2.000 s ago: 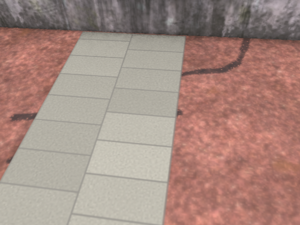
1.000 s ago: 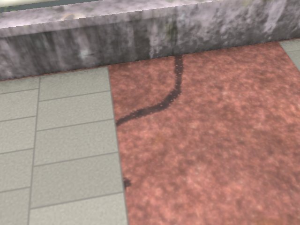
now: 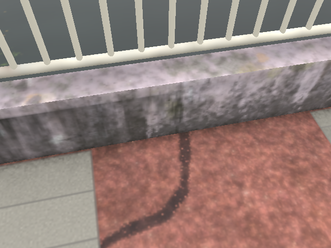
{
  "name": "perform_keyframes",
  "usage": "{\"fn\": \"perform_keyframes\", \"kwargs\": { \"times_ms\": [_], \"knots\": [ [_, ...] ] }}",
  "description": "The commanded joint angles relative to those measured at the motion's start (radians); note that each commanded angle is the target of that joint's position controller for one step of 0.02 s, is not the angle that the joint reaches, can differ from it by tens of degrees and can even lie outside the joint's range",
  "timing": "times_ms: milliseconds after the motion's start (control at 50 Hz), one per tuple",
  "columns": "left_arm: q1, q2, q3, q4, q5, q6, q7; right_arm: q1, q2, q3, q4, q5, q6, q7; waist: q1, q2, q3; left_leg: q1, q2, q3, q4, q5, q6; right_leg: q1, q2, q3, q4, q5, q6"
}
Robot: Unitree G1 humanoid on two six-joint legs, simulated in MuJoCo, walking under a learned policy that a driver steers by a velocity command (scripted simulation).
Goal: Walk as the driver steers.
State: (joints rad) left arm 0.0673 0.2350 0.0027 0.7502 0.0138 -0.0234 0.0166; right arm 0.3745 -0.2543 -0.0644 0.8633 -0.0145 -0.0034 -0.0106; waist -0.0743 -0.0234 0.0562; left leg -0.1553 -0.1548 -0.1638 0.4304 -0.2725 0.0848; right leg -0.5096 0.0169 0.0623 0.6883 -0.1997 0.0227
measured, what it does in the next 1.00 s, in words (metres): steps on the spot: right foot, then left foot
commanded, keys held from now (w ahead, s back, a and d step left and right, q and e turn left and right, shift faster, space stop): no key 1.00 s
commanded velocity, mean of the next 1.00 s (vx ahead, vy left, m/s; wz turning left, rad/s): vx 0.03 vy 0.00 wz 0.11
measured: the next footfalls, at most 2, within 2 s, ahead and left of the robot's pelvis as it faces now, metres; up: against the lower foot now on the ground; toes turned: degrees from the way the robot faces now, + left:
right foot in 0.06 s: +0.14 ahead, -0.10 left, +0.00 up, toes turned +6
left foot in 0.42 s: +0.03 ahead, +0.09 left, +0.00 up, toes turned +1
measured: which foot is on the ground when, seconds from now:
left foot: down 0.00-0.06, up 0.08-0.40, down 0.42-1.00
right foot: up 0.00-0.04, down 0.06-1.00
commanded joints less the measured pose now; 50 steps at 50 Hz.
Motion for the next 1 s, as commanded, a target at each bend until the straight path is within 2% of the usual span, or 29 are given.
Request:
{"fn": "perform_keyframes", "kwargs": {
  "times_ms": [20,40,60,80,100,120,140,160,180,200,240,280,340,380,400,420,440,460,480,520,560,620,720,1000],
  "knots": [
    [0.102,0.113,0.030,-0.032,-0.005,-0.027,0.015,-0.036,-0.164,-0.043,-0.074,-0.001,0.002,-0.010,0.083,0.128,-0.086,0.036,0.242,-0.221,0.080,0.668,0.053,0.174,0.024,-0.004,-0.204,0.031,-0.032],
    [0.158,0.124,0.033,-0.018,0.006,-0.041,0.022,-0.057,-0.150,-0.039,-0.085,0.011,-0.003,-0.009,0.111,0.099,-0.099,-0.025,0.202,-0.211,0.153,0.592,0.017,0.313,-0.018,0.023,-0.317,0.184,-0.056],
    [0.208,0.196,0.046,-0.025,0.018,-0.049,0.035,-0.013,-0.089,-0.020,-0.114,0.024,-0.013,-0.008,0.096,-0.067,-0.201,-0.108,0.140,-0.117,0.345,0.295,-0.024,0.493,-0.254,0.213,-0.300,0.512,-0.120],
    [0.187,0.244,0.056,-0.036,0.002,-0.026,0.032,0.115,-0.070,-0.024,-0.104,0.033,0.001,-0.018,0.047,-0.238,-0.265,-0.245,-0.038,0.043,0.545,-0.414,-0.050,0.570,-0.459,0.447,-0.281,0.890,-0.298],
    [0.203,0.186,0.051,-0.031,-0.015,-0.012,0.025,0.120,-0.135,-0.032,-0.074,-0.003,0.016,-0.024,0.052,-0.132,-0.254,-0.285,0.014,0.059,0.678,-0.434,-0.058,0.511,-0.459,0.484,-0.297,0.810,-0.354],
    [0.164,0.120,0.033,-0.039,-0.014,-0.011,0.022,0.058,-0.137,-0.035,-0.061,-0.012,0.027,-0.019,0.051,-0.042,-0.174,-0.287,0.036,0.035,0.716,-0.349,-0.066,0.432,-0.384,0.380,-0.317,0.672,-0.324],
    [0.113,0.089,0.022,-0.045,-0.006,-0.006,0.021,0.015,-0.121,-0.031,-0.066,-0.010,0.037,-0.014,0.039,-0.026,-0.136,-0.272,0.054,0.027,0.690,-0.287,-0.079,0.367,-0.316,0.287,-0.348,0.552,-0.274],
    [0.087,0.086,0.018,-0.045,0.001,-0.006,0.022,-0.012,-0.110,-0.027,-0.072,-0.007,0.048,-0.007,0.033,-0.072,-0.109,-0.257,0.069,0.027,0.654,-0.240,-0.093,0.330,-0.266,0.222,-0.374,0.488,-0.240],
    [0.084,0.095,0.019,-0.037,0.008,-0.006,0.022,-0.005,-0.102,-0.023,-0.065,-0.005,0.057,-0.001,0.030,-0.114,-0.106,-0.220,0.061,0.044,0.643,-0.206,-0.106,0.300,-0.225,0.168,-0.380,0.492,-0.227],
    [0.089,0.100,0.020,-0.028,0.010,-0.007,0.020,0.000,-0.098,-0.019,-0.058,-0.001,0.062,0.001,0.027,-0.121,-0.116,-0.192,0.054,0.057,0.612,-0.191,-0.114,0.291,-0.205,0.135,-0.377,0.496,-0.220],
    [0.104,0.104,0.019,-0.009,0.008,-0.010,0.017,-0.017,-0.085,-0.009,-0.051,0.005,0.070,0.000,0.031,-0.115,-0.131,-0.154,0.062,0.077,0.492,-0.194,-0.119,0.300,-0.197,0.120,-0.381,0.431,-0.215],
    [0.120,0.121,0.023,0.010,0.008,-0.006,0.014,-0.054,-0.074,0.003,-0.045,0.003,0.078,-0.005,0.049,-0.131,-0.125,-0.114,0.080,0.103,0.364,-0.205,-0.114,0.297,-0.199,0.135,-0.398,0.284,-0.217],
    [0.145,0.151,0.034,0.033,0.012,0.012,0.009,-0.089,-0.082,0.011,-0.034,0.008,0.078,-0.010,0.072,-0.152,-0.106,-0.060,0.090,0.139,0.197,-0.162,-0.092,0.284,-0.197,0.172,-0.414,0.077,-0.218],
    [0.141,0.156,0.036,0.044,0.004,0.026,0.009,-0.055,-0.069,0.019,-0.003,0.007,0.065,-0.013,0.045,-0.122,-0.090,0.039,0.091,0.163,-0.004,-0.026,-0.065,0.230,-0.183,0.169,-0.396,-0.004,-0.186],
    [0.169,0.152,0.037,0.056,0.004,0.028,0.010,-0.062,-0.083,0.021,0.002,0.001,0.055,-0.016,0.048,-0.093,-0.073,0.090,0.113,0.123,-0.091,0.040,-0.045,0.181,-0.176,0.171,-0.395,-0.044,-0.146],
    [0.178,0.133,0.033,0.054,-0.001,0.025,0.006,-0.076,-0.116,0.020,-0.005,-0.014,0.041,-0.021,0.060,-0.027,-0.071,0.124,0.208,0.010,-0.130,0.028,-0.020,0.131,-0.156,0.155,-0.362,-0.080,-0.098],
    [0.190,0.095,0.026,0.047,-0.015,0.023,0.001,-0.125,-0.167,0.014,-0.013,-0.013,0.032,-0.021,0.103,0.103,-0.049,0.025,0.313,-0.118,-0.154,-0.003,0.026,0.138,-0.060,0.054,-0.327,-0.104,-0.059],
    [0.158,0.088,0.024,0.067,-0.011,0.026,0.001,-0.163,-0.109,0.032,-0.004,-0.005,0.020,-0.011,0.099,0.122,-0.018,-0.157,0.346,-0.132,-0.192,-0.065,0.038,0.299,-0.035,0.012,-0.309,-0.031,-0.050],
    [0.160,0.082,0.023,0.084,-0.006,0.026,-0.001,-0.192,-0.076,0.045,0.000,-0.005,0.010,-0.008,0.114,0.122,-0.004,-0.202,0.308,-0.101,-0.204,-0.108,0.009,0.372,-0.046,0.024,-0.317,0.026,-0.052],
    [0.186,0.104,0.030,0.120,-0.002,0.021,-0.006,-0.162,-0.086,0.044,0.030,-0.001,0.000,-0.014,0.108,0.133,0.000,-0.186,0.250,-0.050,-0.205,-0.114,-0.026,0.403,-0.069,0.042,-0.320,0.070,-0.062],
    [0.207,0.103,0.030,0.152,-0.001,0.016,-0.008,-0.129,-0.086,0.045,0.059,0.006,-0.003,-0.019,0.104,0.106,0.003,-0.139,0.236,-0.029,-0.186,-0.056,-0.027,0.377,-0.082,0.054,-0.335,0.079,-0.068],
    [0.209,0.088,0.025,0.193,-0.003,0.016,-0.004,-0.103,-0.073,0.047,0.087,0.006,-0.002,-0.020,0.093,0.054,0.014,-0.110,0.234,-0.019,-0.169,-0.028,-0.017,0.351,-0.081,0.057,-0.353,0.063,-0.061],
    [0.216,0.075,0.021,0.249,-0.003,0.019,0.001,-0.082,-0.062,0.051,0.128,0.007,-0.005,-0.022,0.088,0.027,0.011,-0.098,0.229,-0.006,-0.159,-0.001,-0.013,0.358,-0.085,0.062,-0.359,0.068,-0.061],
    [0.234,0.043,0.014,0.348,-0.005,0.024,0.014,-0.019,-0.014,0.067,0.216,0.006,-0.008,-0.033,0.088,0.027,0.006,-0.067,0.222,0.021,-0.132,0.089,-0.017,0.373,-0.093,0.062,-0.342,0.116,-0.071]
  ]
}}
